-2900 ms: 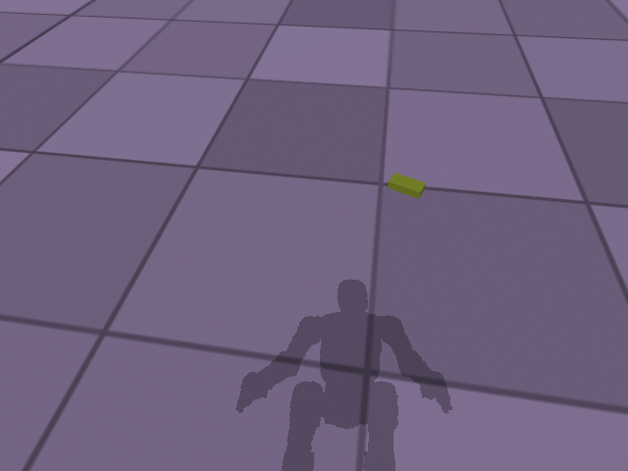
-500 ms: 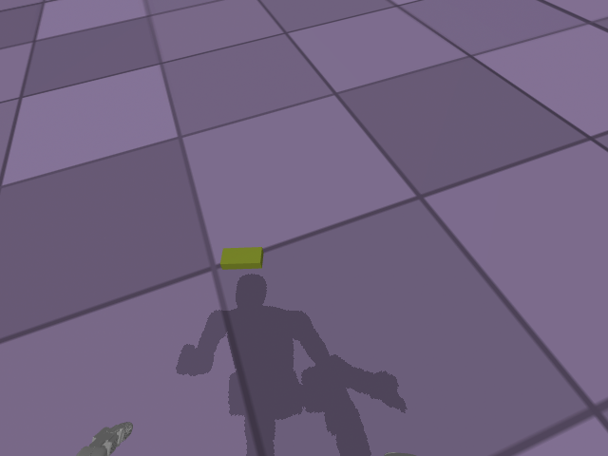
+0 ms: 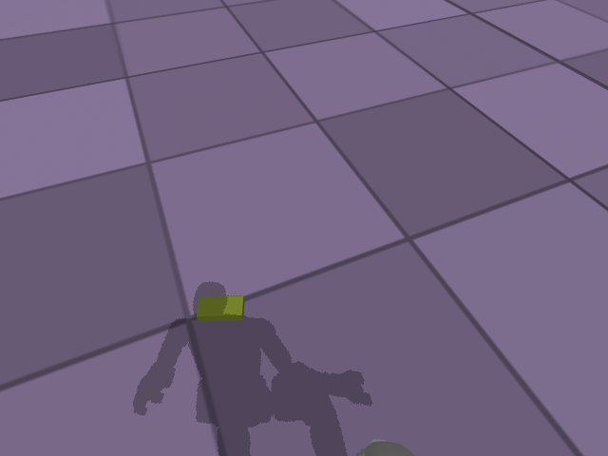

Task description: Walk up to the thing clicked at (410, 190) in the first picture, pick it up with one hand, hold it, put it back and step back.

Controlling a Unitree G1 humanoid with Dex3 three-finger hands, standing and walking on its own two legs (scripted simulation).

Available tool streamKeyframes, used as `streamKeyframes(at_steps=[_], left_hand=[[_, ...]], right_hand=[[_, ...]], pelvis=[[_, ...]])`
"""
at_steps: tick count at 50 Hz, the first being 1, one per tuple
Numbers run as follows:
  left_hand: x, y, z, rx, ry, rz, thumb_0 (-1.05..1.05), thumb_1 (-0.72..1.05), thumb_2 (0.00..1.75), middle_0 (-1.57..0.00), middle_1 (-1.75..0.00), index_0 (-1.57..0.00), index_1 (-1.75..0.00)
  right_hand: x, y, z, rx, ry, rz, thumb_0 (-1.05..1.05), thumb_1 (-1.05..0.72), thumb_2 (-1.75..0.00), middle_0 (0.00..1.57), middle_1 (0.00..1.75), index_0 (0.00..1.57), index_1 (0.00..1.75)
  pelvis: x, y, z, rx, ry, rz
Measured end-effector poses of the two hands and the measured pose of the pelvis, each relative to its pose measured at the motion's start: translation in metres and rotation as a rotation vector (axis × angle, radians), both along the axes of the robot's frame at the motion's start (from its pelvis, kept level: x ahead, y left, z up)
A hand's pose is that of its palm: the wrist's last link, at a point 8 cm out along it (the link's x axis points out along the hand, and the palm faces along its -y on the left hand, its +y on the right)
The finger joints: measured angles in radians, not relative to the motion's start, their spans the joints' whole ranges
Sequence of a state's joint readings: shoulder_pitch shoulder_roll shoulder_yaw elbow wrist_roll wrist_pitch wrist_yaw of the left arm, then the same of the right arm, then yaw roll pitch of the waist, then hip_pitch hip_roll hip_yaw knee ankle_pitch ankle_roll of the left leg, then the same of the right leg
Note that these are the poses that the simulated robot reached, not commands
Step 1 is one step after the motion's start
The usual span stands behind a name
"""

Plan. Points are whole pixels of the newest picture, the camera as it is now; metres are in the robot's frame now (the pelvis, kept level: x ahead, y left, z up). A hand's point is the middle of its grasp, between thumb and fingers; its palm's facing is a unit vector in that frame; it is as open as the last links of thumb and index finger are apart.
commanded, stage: walk up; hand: left
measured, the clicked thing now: (221, 308) +0.72 +0.31 -0.75
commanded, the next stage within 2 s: none
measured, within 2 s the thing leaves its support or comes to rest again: neither
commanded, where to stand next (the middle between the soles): +0.35 +0.04 m, yaw +1 degrees
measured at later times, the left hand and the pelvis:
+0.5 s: hand (112, 426) +0.20 +0.30 -0.12, palm faces +0.01 -0.90 -0.43, open 7.4 cm; pelvis +0.17 +0.01 +0.00, yaw +2 degrees
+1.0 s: hand (144, 338) +0.35 +0.30 -0.16, palm faces -0.03 -0.92 -0.39, open 7.4 cm; pelvis +0.27 +0.03 -0.02, yaw +1 degrees
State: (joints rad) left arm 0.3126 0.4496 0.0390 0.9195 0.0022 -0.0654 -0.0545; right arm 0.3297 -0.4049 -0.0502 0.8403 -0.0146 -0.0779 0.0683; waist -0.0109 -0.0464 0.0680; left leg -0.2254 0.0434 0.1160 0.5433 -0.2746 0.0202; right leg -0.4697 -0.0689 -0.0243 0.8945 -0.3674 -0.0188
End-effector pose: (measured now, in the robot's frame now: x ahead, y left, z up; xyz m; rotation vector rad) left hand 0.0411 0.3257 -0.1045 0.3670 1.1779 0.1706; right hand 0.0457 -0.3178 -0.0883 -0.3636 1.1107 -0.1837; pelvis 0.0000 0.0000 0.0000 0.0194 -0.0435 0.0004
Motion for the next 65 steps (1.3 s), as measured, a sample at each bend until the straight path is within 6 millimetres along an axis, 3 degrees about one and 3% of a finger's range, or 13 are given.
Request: streamKeyframes(at_steps=[5, 10, 15, 20, 26, 31, 37, 43, 47, 51, 58, 65], left_hand=[[0.061, -0.010, 0.013, 0.021, -0.043, -0.032, 0.00, 0.91, 0.90, -0.20, -0.30, -0.20, -0.30], [0.110, -0.021, 0.019, 0.070, -0.128, -0.026, 0.00, 0.90, 0.90, -0.20, -0.30, -0.20, -0.30], [0.128, -0.026, 0.035, 0.074, -0.135, 0.003, 0.00, 0.90, 0.90, -0.20, -0.30, -0.20, -0.30], [0.136, -0.015, 0.037, 0.075, -0.095, 0.025, 0.00, 0.90, 0.90, -0.21, -0.30, -0.20, -0.30], [0.150, 0.016, 0.018, 0.062, -0.036, 0.062, 0.00, 0.90, 0.90, -0.21, -0.30, -0.21, -0.30], [0.181, 0.044, -0.009, 0.051, 0.026, 0.075, 0.00, 0.90, 0.90, -0.20, -0.30, -0.20, -0.30], [0.234, 0.044, -0.011, 0.017, 0.005, 0.053, 0.00, 0.91, 0.90, -0.20, -0.30, -0.20, -0.30], [0.270, 0.033, -0.016, 0.019, 0.000, 0.046, 0.00, 0.91, 0.90, -0.20, -0.30, -0.20, -0.30], [0.285, 0.024, -0.018, 0.031, -0.007, 0.045, 0.00, 0.91, 0.90, -0.20, -0.30, -0.20, -0.30], [0.303, 0.017, -0.015, 0.024, -0.022, 0.025, 0.00, 0.90, 0.90, -0.20, -0.30, -0.20, -0.30], [0.328, 0.011, -0.006, 0.001, -0.069, 0.008, 0.00, 0.90, 0.90, -0.20, -0.30, -0.20, -0.30], [0.334, 0.008, -0.001, -0.028, -0.066, 0.018, 0.00, 0.90, 0.90, -0.20, -0.30, -0.20, -0.30]], right_hand=[[0.010, -0.011, -0.016, 0.030, 0.076, -0.033, 0.01, -0.90, -0.90, 0.21, 0.30, 0.21, 0.30], [0.047, -0.022, -0.040, 0.049, 0.118, -0.038, 0.01, -0.90, -0.90, 0.20, 0.30, 0.21, 0.30], [0.109, -0.016, -0.036, 0.073, 0.073, 0.006, 0.01, -0.90, -0.90, 0.20, 0.30, 0.20, 0.30], [0.166, -0.006, -0.025, 0.078, 0.029, 0.048, 0.01, -0.90, -0.90, 0.20, 0.30, 0.20, 0.30], [0.229, 0.013, -0.014, 0.040, 0.002, 0.082, 0.01, -0.90, -0.90, 0.20, 0.30, 0.20, 0.30], [0.269, 0.033, -0.010, -0.018, -0.050, 0.069, 0.01, -0.90, -0.90, 0.20, 0.30, 0.20, 0.30], [0.280, 0.050, -0.002, -0.025, -0.018, 0.044, 0.01, -0.90, -0.90, 0.20, 0.30, 0.21, 0.30], [0.292, 0.050, -0.021, -0.009, 0.023, 0.026, 0.01, -0.90, -0.90, 0.20, 0.30, 0.21, 0.30], [0.306, 0.049, -0.041, 0.023, 0.029, -0.005, 0.01, -0.90, -0.90, 0.20, 0.30, 0.21, 0.30], [0.314, 0.054, -0.048, 0.048, 0.025, -0.018, 0.01, -0.90, -0.90, 0.20, 0.30, 0.21, 0.30], [0.308, 0.058, -0.041, 0.060, 0.057, -0.021, 0.01, -0.90, -0.90, 0.20, 0.30, 0.21, 0.30], [0.295, 0.054, -0.029, 0.039, 0.103, -0.030, 0.01, -0.90, -0.90, 0.20, 0.30, 0.21, 0.30]], pelvis=[[0.039, -0.008, -0.001, 0.004, 0.003, 0.002], [0.077, -0.022, -0.012, -0.013, -0.007, 0.006], [0.106, -0.020, -0.001, -0.010, -0.009, 0.013], [0.136, -0.011, 0.004, -0.015, -0.002, 0.018], [0.180, 0.012, -0.002, -0.033, 0.006, 0.028], [0.215, 0.038, -0.015, -0.023, 0.004, 0.030], [0.242, 0.045, -0.005, -0.023, 0.002, 0.026], [0.259, 0.041, -0.012, -0.015, 0.001, 0.020], [0.266, 0.034, -0.020, -0.025, -0.006, 0.014], [0.266, 0.035, -0.019, -0.005, -0.002, 0.009], [0.264, 0.037, -0.009, -0.002, 0.001, 0.006], [0.264, 0.038, 0.002, -0.006, 0.001, 0.008]])
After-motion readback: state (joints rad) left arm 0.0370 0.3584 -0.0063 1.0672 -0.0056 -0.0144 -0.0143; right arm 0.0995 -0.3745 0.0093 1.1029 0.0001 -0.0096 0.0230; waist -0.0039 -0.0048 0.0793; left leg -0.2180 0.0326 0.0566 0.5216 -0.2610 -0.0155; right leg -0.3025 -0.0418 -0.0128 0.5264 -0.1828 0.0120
